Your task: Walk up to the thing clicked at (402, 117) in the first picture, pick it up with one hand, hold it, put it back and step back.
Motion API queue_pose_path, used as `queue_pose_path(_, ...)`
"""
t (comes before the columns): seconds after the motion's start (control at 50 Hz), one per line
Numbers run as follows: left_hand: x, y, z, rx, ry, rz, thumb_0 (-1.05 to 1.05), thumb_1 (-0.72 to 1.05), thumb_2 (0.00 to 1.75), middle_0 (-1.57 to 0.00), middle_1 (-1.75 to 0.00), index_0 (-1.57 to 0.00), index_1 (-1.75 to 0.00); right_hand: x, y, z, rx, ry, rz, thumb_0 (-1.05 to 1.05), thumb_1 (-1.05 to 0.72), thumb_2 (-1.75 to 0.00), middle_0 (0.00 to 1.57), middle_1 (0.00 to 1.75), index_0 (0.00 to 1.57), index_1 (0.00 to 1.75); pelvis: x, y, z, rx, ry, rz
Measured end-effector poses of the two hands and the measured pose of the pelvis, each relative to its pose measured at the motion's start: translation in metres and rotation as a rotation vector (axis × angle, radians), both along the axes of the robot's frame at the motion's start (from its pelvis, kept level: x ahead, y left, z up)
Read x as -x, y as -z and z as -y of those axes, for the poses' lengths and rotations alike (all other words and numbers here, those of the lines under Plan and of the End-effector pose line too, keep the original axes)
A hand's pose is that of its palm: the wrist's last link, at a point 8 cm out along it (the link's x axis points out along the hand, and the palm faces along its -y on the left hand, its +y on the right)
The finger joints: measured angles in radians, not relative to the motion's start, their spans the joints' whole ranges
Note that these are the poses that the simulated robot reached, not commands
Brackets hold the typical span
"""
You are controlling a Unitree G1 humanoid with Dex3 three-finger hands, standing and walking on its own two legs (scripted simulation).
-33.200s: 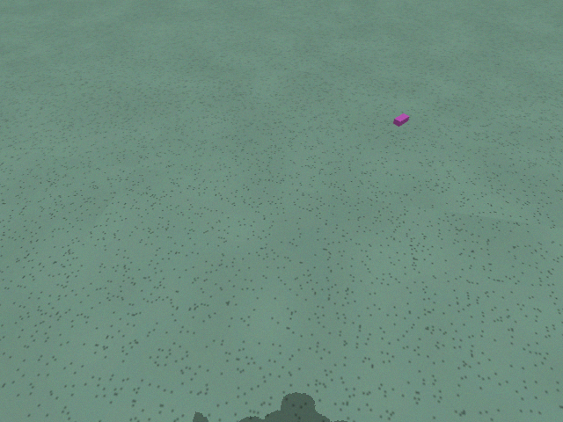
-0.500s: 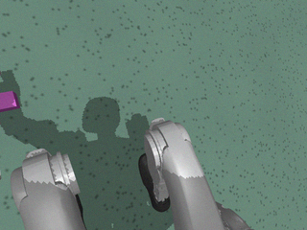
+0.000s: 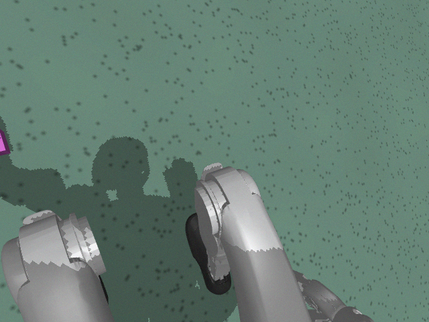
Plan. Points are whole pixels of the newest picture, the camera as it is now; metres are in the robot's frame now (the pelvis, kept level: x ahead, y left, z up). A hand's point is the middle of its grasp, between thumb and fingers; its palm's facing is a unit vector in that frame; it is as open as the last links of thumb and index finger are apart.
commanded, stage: rest palm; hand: left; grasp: from above
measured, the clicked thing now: out of the picture +0.44 +0.31 -0.28
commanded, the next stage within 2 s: close in 0.04 s
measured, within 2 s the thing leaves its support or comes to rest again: neither
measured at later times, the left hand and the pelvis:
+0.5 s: hand out of the picture +0.43 +0.30 -0.25, palm faces -0.43 -0.12 -0.90, open 10.9 cm; pelvis +0.00 +0.00 +0.00, yaw -1 degrees
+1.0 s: hand out of the picture +0.43 +0.30 -0.25, palm faces -0.44 -0.11 -0.89, open 8.7 cm; pelvis -0.01 +0.00 +0.00, yaw -1 degrees
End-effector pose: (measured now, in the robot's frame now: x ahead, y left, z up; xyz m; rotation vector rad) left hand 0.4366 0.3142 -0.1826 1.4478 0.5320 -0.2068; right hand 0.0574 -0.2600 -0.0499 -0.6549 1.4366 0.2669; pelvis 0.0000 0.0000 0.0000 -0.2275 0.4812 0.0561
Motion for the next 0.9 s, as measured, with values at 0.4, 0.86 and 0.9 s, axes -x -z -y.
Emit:
queue_pose_path(0.4,0.0,0.009,0.007,0.0,0.031,0.02,0.0,-0.07,0.63,-0.41,-0.71,-0.43,-0.69,0.007,-0.005,-0.009,-0.031,-0.04,-0.012,0.0,-0.9,-0.9,0.2,0.3,0.2,0.3,0.003,0.002,-0.004,0.019,0.008,0.027)
queue_pose_path(0.86,-0.001,0.009,0.004,0.007,0.012,-0.005,0.0,0.21,0.39,-0.63,-0.51,-0.66,-0.49,0.013,-0.007,-0.007,-0.038,-0.026,-0.02,0.0,-0.9,-0.9,0.2,0.3,0.2,0.3,0.004,-0.001,-0.002,0.016,0.01,0.031)
queue_pose_path(0.9,-0.001,0.009,0.005,0.005,0.021,-0.001,0.0,0.23,0.37,-0.65,-0.49,-0.68,-0.47,0.013,-0.008,-0.007,-0.037,-0.029,-0.022,0.0,-0.9,-0.9,0.2,0.3,0.2,0.3,0.004,-0.002,-0.001,0.016,0.01,0.033)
